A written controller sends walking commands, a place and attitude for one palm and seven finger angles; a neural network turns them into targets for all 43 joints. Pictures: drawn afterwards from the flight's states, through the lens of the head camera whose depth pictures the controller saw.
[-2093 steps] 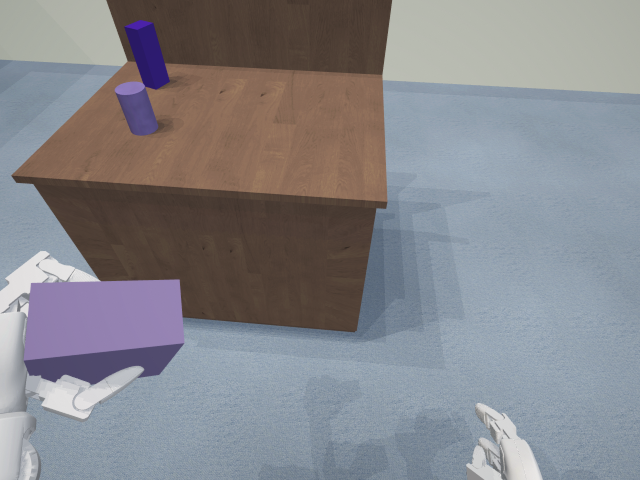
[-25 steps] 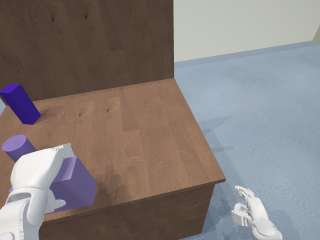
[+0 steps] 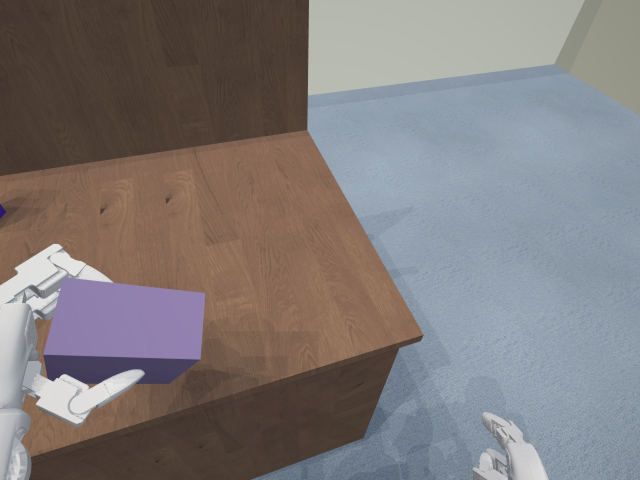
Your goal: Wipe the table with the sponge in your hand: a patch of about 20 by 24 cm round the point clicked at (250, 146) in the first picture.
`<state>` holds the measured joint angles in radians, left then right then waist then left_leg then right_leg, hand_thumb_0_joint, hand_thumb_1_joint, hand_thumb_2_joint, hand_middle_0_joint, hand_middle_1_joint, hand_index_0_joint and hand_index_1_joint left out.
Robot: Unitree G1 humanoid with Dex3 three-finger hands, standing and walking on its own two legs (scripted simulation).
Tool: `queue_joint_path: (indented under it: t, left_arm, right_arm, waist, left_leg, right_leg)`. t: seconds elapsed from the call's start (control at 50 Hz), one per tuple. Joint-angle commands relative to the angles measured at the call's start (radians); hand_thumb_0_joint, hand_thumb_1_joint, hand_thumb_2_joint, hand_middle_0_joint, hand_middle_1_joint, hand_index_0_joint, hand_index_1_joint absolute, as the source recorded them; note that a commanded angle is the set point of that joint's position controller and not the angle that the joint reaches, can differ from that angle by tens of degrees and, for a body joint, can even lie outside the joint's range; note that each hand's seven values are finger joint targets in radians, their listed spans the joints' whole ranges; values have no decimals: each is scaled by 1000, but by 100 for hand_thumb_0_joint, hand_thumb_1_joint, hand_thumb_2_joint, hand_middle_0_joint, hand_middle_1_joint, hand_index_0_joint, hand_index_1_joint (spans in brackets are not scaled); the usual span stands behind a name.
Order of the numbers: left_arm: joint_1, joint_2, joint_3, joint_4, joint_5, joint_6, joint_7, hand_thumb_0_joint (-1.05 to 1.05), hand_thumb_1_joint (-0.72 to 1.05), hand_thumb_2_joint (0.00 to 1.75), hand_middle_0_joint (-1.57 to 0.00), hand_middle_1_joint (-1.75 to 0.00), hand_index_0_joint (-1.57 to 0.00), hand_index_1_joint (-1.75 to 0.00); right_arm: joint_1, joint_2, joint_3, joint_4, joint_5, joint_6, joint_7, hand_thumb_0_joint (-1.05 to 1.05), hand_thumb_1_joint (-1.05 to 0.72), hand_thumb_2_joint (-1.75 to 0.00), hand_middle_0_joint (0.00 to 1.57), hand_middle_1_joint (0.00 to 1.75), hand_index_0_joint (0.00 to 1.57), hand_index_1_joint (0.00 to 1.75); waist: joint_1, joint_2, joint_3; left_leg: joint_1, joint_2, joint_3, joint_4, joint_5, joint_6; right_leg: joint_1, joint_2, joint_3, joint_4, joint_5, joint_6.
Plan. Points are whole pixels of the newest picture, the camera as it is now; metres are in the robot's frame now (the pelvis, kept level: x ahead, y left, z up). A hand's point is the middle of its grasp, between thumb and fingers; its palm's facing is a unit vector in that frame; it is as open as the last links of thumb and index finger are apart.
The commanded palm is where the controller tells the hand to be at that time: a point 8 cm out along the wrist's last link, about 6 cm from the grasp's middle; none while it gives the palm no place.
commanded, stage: step back with the hand held close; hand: left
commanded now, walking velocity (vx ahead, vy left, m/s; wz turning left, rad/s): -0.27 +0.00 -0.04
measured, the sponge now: (145, 340) +0.22 +0.19 +0.13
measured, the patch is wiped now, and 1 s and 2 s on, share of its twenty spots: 1.00 1.00 1.00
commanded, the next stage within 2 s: stop stepping back and stand still in 1.26 s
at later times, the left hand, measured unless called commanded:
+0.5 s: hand (22, 397) +0.15 +0.25 +0.16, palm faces +0.41 -0.82 -0.39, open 10.3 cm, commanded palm +0.10 +0.28 +0.18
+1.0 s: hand out of the picture +0.08 +0.24 +0.17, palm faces +0.39 -0.87 -0.31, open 10.3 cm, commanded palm +0.02 +0.28 +0.18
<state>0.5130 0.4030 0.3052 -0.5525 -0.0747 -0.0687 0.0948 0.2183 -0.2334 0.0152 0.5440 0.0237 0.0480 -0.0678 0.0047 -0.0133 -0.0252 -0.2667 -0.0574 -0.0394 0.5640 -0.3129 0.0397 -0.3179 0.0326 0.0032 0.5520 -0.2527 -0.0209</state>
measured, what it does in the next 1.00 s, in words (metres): walks backwards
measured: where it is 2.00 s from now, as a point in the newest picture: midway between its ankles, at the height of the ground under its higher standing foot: outside the picture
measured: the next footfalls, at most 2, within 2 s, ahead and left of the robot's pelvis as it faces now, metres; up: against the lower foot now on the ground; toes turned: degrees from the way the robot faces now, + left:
right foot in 1.02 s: -0.17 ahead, -0.14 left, +0.00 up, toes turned +0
left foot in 1.22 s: -0.12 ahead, +0.10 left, +0.00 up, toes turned -1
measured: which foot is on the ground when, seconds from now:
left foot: down 0.00-1.00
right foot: down 0.00-0.72, up 0.74-1.00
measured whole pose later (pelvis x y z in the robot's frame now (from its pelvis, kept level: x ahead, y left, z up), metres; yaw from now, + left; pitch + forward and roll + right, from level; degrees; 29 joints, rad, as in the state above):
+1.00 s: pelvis -0.15 +0.00 +0.00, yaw -2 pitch +3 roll -3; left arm 0.41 0.33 0.32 -0.53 -0.03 -0.14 0.15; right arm 0.17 -0.15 0.03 0.62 -0.01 -0.09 -0.05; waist 0.03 0.00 -0.05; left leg -0.52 0.04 0.02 0.49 -0.04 0.03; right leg -0.23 0.04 0.04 0.56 -0.38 -0.01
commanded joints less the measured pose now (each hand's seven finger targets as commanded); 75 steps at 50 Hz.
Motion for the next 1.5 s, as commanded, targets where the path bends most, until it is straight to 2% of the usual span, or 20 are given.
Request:
queue_joint_path:
  t: [0.0,0.14,0.32,0.4,0.52,0.6,0.64,0.72,0.8,0.96,1.0,1.02,1.04,1.14,1.16,1.2,1.26,1.42,1.46,1.48]
  left_arm:
    - [-70,162,144,-175,-10,-76,34,0,10,130,-120,-160,-120,-160]
    - [-61,164,125,-184,-10,-112,49,0,10,130,-120,-160,-120,-160]
    - [-87,174,190,-221,38,-148,65,0,10,130,-120,-160,-120,-160]
    - [-135,104,122,-143,38,-138,43,0,10,130,-120,-160,-120,-160]
    - [-144,156,112,-212,21,-143,51,0,10,130,-120,-160,-120,-160]
    - [-47,179,154,-241,14,-159,63,0,10,130,-120,-160,-120,-160]
    - [-1,185,181,-270,14,-166,67,0,10,130,-120,-160,-120,-160]
    - [-64,172,207,-278,50,-177,72,0,10,130,-120,-160,-120,-160]
    - [-127,95,123,-211,37,-154,69,0,10,130,-120,-160,-120,-160]
    - [-182,101,92,-235,42,-157,50,0,10,130,-120,-160,-120,-160]
    - [-159,157,138,-249,33,-187,48,0,10,130,-120,-160,-120,-160]
    - [-152,186,147,-267,26,-187,46,0,10,130,-120,-160,-120,-160]
    - [-101,179,152,-251,30,-176,45,0,10,130,-120,-160,-120,-160]
    - [-90,151,160,-147,20,-180,35,0,10,130,-120,-160,-120,-160]
    - [-104,154,156,-181,11,-190,40,0,10,130,-120,-160,-120,-160]
    - [-107,143,143,-212,1,-195,47,0,10,130,-120,-160,-120,-160]
    - [-108,121,108,-293,12,-173,52,0,10,130,-120,-160,-120,-160]
    - [-11,171,181,-261,33,-93,93,0,10,130,-120,-160,-120,-160]
    - [-26,132,150,-200,43,-82,82,0,10,130,-120,-160,-120,-160]
    - [-60,144,139,-186,51,-83,70,0,10,130,-120,-160,-120,-160]
  right_arm:
    - [-115,-130,-56,-159,-5,-64,-12,0,-90,-90,20,30,20,30]
    - [-99,-125,-64,-147,1,-71,-15,0,-90,-90,20,30,20,30]
    - [-124,-153,-68,-162,-14,-112,-29,0,-90,-90,20,30,20,30]
    - [-93,-133,-66,-138,-16,-127,-23,0,-90,-90,20,30,20,30]
    - [-112,-115,-75,-128,-12,-106,-15,0,-90,-90,20,30,20,30]
    - [-124,-88,-71,-128,-16,-80,-2,0,-90,-90,20,30,20,30]
    - [-136,-94,-69,-143,-20,-74,-5,0,-90,-90,20,30,20,30]
    - [-159,-135,-74,-149,-35,-118,-19,0,-90,-90,20,30,20,30]
    - [-103,-94,-78,-85,-34,-161,-7,0,-90,-90,20,30,20,30]
    - [-122,-90,-55,-49,-36,-176,0,0,-90,-90,20,30,20,30]
    - [-125,-65,-53,-55,-28,-165,0,0,-90,-90,20,30,20,30]
    - [-108,-63,-76,-49,-7,-165,-4,0,-90,-90,20,30,20,30]
    - [-150,-72,-82,-84,0,-160,-6,0,-90,-90,20,30,20,30]
    - [-161,-53,-33,-98,-3,-109,-19,0,-90,-90,20,30,20,30]
    - [-154,-77,-47,-103,1,-116,-24,0,-90,-90,20,30,20,30]
    - [-108,-108,-80,-96,8,-149,-9,0,-90,-90,20,30,20,30]
    - [-55,-99,-77,-61,-19,-191,13,0,-90,-90,20,30,20,30]
    - [-96,-124,-67,-83,-14,-206,0,0,-90,-90,20,30,20,30]
    - [-87,-108,-60,-82,-17,-188,-5,0,-90,-90,20,30,20,30]
    - [-79,-94,-64,-80,-20,-175,-5,0,-90,-90,20,30,20,30]
  waist:
    - [11,114,-139]
    - [-16,-45,-135]
    - [0,242,-99]
    - [-1,93,-52]
    - [-18,-63,-155]
    - [-22,-60,-145]
    - [-18,25,-155]
    - [-15,351,-122]
    - [2,143,-142]
    - [12,188,-200]
    - [1,-44,-180]
    - [1,-282,-225]
    - [9,-289,-159]
    - [-31,-45,-112]
    - [-27,6,-162]
    - [-3,233,-230]
    - [-19,239,-262]
    - [2,314,-121]
    - [17,195,-117]
    - [11,-32,-95]
  left_leg:
    - [-48,223,-178,-79,446,29]
    - [-109,126,-120,78,38,-5]
    - [-463,261,-289,-281,-295,92]
    - [-334,253,-238,-181,-84,83]
    - [-130,116,-93,109,23,-15]
    - [-103,102,-75,165,-28,-27]
    - [-124,154,-131,25,26,-8]
    - [-467,374,-394,-419,-417,108]
    - [-85,342,-254,-296,-73,90]
    - [8,249,-124,-174,44,3]
    - [-11,116,28,166,-58,-66]
    - [-7,20,73,434,-112,-100]
    - [-153,31,24,583,-164,-84]
    - [-142,80,42,13,52,-67]
    - [-34,115,37,-132,283,-52]
    - [191,402,-230,-180,765,71]
    - [223,392,-221,-154,838,82]
    - [-256,253,-101,-368,-374,15]
    - [-255,157,-10,-157,-367,-30]
    - [-233,71,88,167,-310,-45]
  right_leg:
    - [73,-96,73,0,111,7]
    - [-14,-254,228,-115,238,-69]
    - [201,-12,42,209,5,35]
    - [96,-15,57,108,-15,33]
    - [-39,-249,300,-128,275,-80]
    - [-115,-293,274,-168,190,-96]
    - [-94,-207,182,-76,147,-57]
    - [132,53,25,391,-132,47]
    - [-125,12,44,385,-247,44]
    - [51,-8,27,-190,-20,-3]
    - [-47,-204,168,-293,218,-89]
    - [-112,-324,226,-311,294,-150]
    - [-102,-370,240,-267,520,-183]
    - [38,-250,84,11,737,-63]
    - [32,-186,55,85,589,-24]
    - [-202,-27,71,309,-237,27]
    - [-275,-17,107,466,-306,44]
    - [130,36,-68,151,-185,15]
    - [228,11,-82,-151,-89,-17]
    - [157,-107,8,-304,33,-60]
